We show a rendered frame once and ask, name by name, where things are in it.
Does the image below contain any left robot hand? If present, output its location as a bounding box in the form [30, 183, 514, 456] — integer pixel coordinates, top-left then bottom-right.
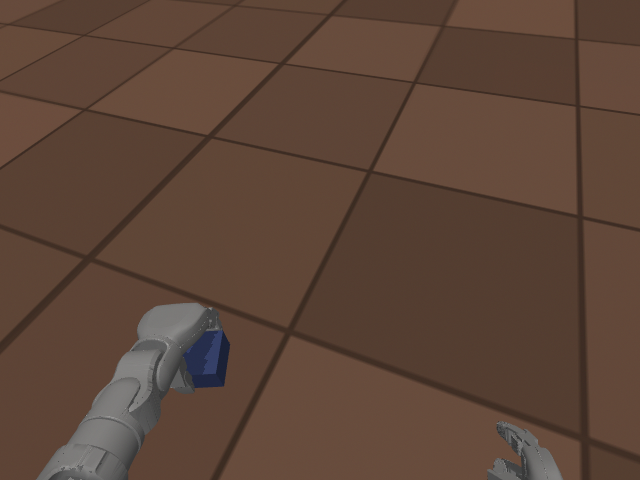
[137, 303, 223, 394]

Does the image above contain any right robot hand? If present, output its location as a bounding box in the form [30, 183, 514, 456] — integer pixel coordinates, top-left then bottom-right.
[487, 421, 563, 480]

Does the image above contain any left robot arm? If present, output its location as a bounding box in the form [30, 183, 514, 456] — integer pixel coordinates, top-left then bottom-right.
[36, 335, 182, 480]

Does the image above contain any small box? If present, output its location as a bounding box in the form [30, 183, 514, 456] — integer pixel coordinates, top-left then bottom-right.
[182, 330, 230, 388]

